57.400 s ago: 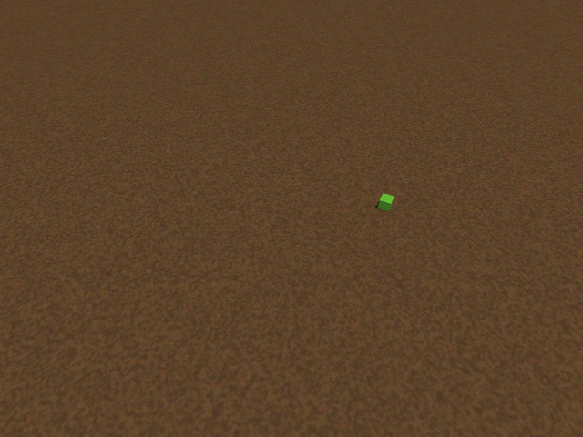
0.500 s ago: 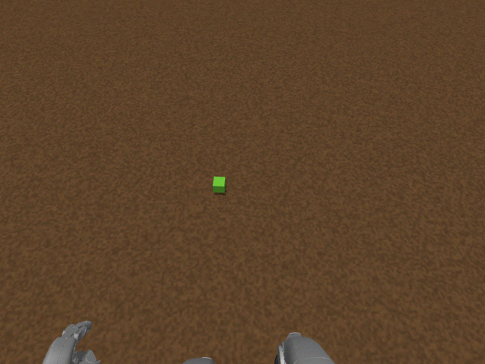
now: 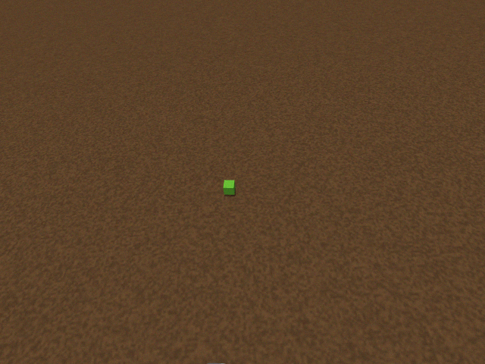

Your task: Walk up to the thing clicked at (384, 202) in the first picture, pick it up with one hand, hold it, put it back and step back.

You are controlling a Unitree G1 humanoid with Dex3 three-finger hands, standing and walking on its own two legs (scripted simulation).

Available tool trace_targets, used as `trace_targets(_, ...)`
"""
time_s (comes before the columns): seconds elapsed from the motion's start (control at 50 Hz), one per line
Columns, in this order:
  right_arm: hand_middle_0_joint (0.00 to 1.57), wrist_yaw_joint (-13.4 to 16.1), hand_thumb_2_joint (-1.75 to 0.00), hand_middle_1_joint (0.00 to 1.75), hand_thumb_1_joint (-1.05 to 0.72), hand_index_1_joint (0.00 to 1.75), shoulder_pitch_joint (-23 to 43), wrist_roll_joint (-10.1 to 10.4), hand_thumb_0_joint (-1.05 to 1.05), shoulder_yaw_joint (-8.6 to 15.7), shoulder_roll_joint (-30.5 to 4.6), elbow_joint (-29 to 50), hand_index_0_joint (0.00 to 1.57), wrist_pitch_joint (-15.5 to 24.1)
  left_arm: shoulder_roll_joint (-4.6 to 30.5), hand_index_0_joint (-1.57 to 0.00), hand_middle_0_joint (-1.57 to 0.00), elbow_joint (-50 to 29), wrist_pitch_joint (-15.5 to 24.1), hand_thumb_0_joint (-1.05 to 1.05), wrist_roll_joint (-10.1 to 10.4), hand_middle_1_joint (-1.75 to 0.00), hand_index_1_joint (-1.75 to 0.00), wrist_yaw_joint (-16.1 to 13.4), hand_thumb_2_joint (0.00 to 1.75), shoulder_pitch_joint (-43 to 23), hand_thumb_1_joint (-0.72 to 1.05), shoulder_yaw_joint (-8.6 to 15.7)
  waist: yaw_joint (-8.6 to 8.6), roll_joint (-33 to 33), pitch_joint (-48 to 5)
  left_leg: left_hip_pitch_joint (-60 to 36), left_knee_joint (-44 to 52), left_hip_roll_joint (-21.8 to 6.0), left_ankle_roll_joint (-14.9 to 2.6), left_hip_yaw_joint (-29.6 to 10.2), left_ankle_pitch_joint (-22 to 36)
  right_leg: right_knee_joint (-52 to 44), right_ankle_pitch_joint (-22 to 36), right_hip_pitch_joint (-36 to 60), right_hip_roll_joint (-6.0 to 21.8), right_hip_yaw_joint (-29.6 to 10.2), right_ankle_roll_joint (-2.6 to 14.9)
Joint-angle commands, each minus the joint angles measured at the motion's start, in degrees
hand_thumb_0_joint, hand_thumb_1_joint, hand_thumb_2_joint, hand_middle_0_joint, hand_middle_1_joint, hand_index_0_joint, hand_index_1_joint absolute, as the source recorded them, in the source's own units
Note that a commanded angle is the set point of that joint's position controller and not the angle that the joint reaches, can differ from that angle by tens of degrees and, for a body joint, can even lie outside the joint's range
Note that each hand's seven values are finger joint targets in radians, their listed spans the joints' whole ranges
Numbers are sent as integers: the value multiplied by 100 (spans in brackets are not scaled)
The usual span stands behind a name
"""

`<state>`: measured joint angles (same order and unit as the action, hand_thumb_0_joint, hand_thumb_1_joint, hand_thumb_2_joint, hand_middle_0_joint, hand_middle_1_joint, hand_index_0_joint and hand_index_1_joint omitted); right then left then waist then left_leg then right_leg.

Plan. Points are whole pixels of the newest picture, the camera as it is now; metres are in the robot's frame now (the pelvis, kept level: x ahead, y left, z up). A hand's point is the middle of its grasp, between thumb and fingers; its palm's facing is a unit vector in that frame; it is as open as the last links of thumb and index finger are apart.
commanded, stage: step back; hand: left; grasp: from above
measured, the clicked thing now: (229, 187) +1.08 +0.17 -0.73
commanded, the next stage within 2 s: stand in 0.92 s
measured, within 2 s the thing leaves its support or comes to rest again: neither
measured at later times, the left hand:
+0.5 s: hand out of the picture +0.06 +0.26 -0.13, palm faces +0.06 -0.92 -0.39, open 7.3 cm
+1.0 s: hand out of the picture +0.12 +0.28 -0.15, palm faces +0.03 -0.94 -0.34, open 7.3 cm
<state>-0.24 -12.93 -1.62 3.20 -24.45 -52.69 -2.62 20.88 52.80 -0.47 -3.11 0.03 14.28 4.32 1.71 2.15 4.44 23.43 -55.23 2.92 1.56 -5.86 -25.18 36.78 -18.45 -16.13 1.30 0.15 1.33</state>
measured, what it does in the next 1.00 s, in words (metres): steps on the spot: left foot, then right foot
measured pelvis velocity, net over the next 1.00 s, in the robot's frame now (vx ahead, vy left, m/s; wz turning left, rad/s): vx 0.05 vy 0.02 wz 0.03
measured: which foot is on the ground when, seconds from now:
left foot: up 0.00-0.06, down 0.08-0.40, up 0.42-0.70, down 0.72-1.00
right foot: down 0.00-0.10, up 0.12-0.36, down 0.38-1.00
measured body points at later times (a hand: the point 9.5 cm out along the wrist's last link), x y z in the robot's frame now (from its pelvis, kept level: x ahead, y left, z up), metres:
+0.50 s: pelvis +0.01 -0.01 +0.00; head +0.01 -0.03 +0.45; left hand +0.06 +0.30 -0.11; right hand +0.07 -0.33 -0.13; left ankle +0.00 +0.12 -0.69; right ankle +0.04 -0.11 -0.73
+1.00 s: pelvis +0.05 +0.02 +0.01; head +0.06 +0.03 +0.46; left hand +0.12 +0.33 -0.12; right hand +0.19 -0.26 -0.11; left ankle +0.09 +0.14 -0.73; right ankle +0.04 -0.12 -0.73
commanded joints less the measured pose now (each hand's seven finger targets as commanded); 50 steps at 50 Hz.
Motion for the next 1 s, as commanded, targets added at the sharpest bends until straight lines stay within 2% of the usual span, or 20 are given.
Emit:
trace_targets(0.0,20,-61,-90,30,-90,30,406,-46,0,266,-852,342,20,273,1794,-20,-20,-489,178,0,25,-30,-30,-49,90,-394,90,459,151,-1376,-31,-260,1899,-249,-80,451,-759,-1881,-2380,6,1353,-1712,901)
trace_targets(0.04,20,-58,-90,30,-90,30,-92,-31,0,335,-803,33,20,346,1642,-20,-20,-479,90,0,52,-30,-30,-19,90,-431,90,349,-146,-1022,-147,-1548,3300,-49,-270,672,196,-1360,-1952,-528,1012,-1127,642)
trace_targets(0.06,20,-30,-90,30,-90,30,-409,-72,0,421,-930,-109,20,396,1360,-20,-20,-454,65,0,45,-30,-30,-15,90,-285,90,240,-285,-295,-274,-2317,3606,-262,-374,109,47,-524,-1848,-1111,690,-720,437)
trace_targets(0.08,20,-1,-90,30,-90,30,-414,-126,0,512,-1460,-57,20,441,935,-20,-20,-571,94,0,165,-30,-30,14,90,-496,90,121,-376,1119,-299,-2308,4364,-1680,-973,-2530,-2054,816,-1485,-2163,-77,8,-44)
trace_targets(0.1,20,-23,-90,30,-90,30,-290,-74,0,591,-1903,39,20,438,1515,-20,-20,-504,118,0,150,-30,-30,-29,90,-961,90,317,-530,742,281,-882,4787,-2360,-1652,-3342,-3185,1525,-1450,-1856,50,-262,-47)
trace_targets(0.14,20,11,-90,30,-90,30,280,-78,0,377,-1290,136,20,563,1389,-20,-20,-320,163,0,229,-30,-30,40,90,-575,90,265,-133,-27,377,-1047,4350,-1752,-1309,-2145,-1601,1634,-652,-1630,137,-648,-14)
trace_targets(0.18,20,10,-90,30,-90,30,190,-77,0,414,-1349,110,20,579,1414,-20,-20,-184,191,0,182,-30,-30,94,90,-305,90,279,-157,521,137,-1140,4223,-1551,-1158,-1492,-1227,1366,-535,-1353,126,-232,-19)
trace_targets(0.26,20,-35,-90,30,-90,30,31,-93,0,432,-1292,122,20,499,1284,-20,-20,-186,216,0,145,-30,-30,149,90,-475,90,301,-325,802,178,-777,4079,-1529,-1196,-1162,-1034,556,-698,-712,-45,100,-72)
trace_targets(0.34,20,-39,-90,30,-90,30,298,-13,0,292,-951,215,20,358,1206,-20,-20,161,327,0,115,-30,-30,50,90,261,90,353,140,322,-92,280,2807,-1069,-809,-416,-767,-1024,58,1327,-334,314,43)
trace_targets(0.36,20,-27,-90,30,-90,30,134,14,0,194,-610,251,20,355,1334,-20,-20,182,374,0,62,-30,-30,-5,90,491,90,394,223,-313,-292,712,1893,-759,-614,-147,-669,-1430,-471,1874,113,-531,133)
trace_targets(0.38,20,-7,-90,30,-90,30,203,31,0,112,-334,404,20,372,1911,-20,-20,150,425,0,15,-30,-30,-41,90,678,90,521,362,-1580,-244,1692,353,215,-328,215,-860,-2478,-2177,1817,1587,-3142,632)
trace_targets(0.4,20,83,-90,30,-90,30,364,-21,0,259,-846,355,20,362,2189,-20,-20,-41,423,0,30,-30,-30,-31,90,222,90,555,297,-1022,202,1450,-211,-150,-292,-309,-892,-2676,-2692,768,2400,-3858,1264)
trace_targets(0.52,20,-9,-90,30,-90,30,-347,2,0,260,-767,-117,20,411,1518,-20,-20,-195,536,0,177,-30,-30,-52,90,-395,90,337,-110,-802,34,273,443,-481,-106,-45,291,-1974,560,250,1339,-1157,862)
trace_targets(0.6,20,-8,-90,30,-90,30,59,9,0,216,-614,-93,20,364,1522,-20,-20,-218,443,0,178,-30,-30,-73,90,-509,90,235,-58,-1118,-193,-547,1515,-427,-128,606,503,-1427,2122,20,1291,-668,776)
trace_targets(0.66,20,54,-90,30,-90,30,25,17,0,203,-566,-226,20,409,1456,-20,-20,-223,321,0,271,-30,-30,-99,90,-586,90,159,-217,-885,-479,-1218,2707,-322,-216,835,1591,-532,2873,116,1050,-441,543)
trace_targets(0.7,20,127,-90,30,-90,30,74,-23,0,275,-934,-246,20,482,1121,-20,-20,-259,280,0,320,-30,-30,-115,90,-360,90,44,-126,-14,-924,-1728,2900,-1201,-561,-197,3189,214,2336,0,540,-172,140)
trace_targets(0.72,20,124,-90,30,-90,30,493,37,0,270,-1190,-107,20,492,1063,-20,-20,-161,221,0,406,-30,-30,-118,90,-208,90,16,-8,346,-1110,-1435,2956,-1829,-1188,-1017,3114,582,796,26,-5,61,-64)
trace_targets(0.74,20,113,-90,30,-90,30,640,97,0,269,-1253,-113,20,469,1140,-20,-20,15,177,0,377,-30,-30,-147,90,-304,90,54,-35,430,-1001,-1004,3042,-2062,-1434,-1129,2929,449,-242,374,-29,41,-25)
trace_targets(0.84,20,104,-90,30,-90,30,1195,95,0,95,-824,-250,20,364,1414,-20,-20,309,272,0,256,-30,-30,-117,90,-406,90,59,-49,212,-631,-676,2626,-1105,-461,-1,1839,-933,1012,502,501,-729,207)
trace_targets(0.98,20,17,-90,30,-90,30,1237,131,0,-13,-755,-621,20,494,1162,-20,-20,654,289,0,297,-30,-30,-36,90,-854,90,-191,-157,-28,-714,-1737,3270,-1157,-379,-12,2799,-1455,1490,674,492,-475,-10)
